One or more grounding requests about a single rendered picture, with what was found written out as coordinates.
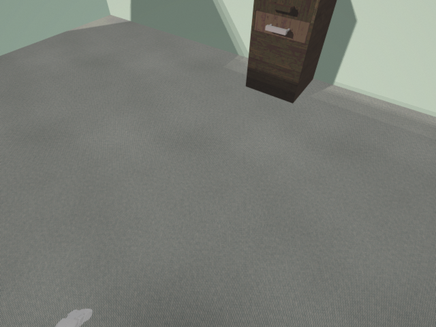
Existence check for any cabinet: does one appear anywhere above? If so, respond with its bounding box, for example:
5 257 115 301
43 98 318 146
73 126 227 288
246 0 337 103

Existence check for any drawer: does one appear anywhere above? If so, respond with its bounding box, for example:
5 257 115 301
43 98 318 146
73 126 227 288
254 10 311 44

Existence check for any robot left hand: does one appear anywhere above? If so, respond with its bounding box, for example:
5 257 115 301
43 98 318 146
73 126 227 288
55 309 93 327

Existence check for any handle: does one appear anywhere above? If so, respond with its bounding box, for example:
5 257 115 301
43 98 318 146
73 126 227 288
268 2 292 13
265 24 290 35

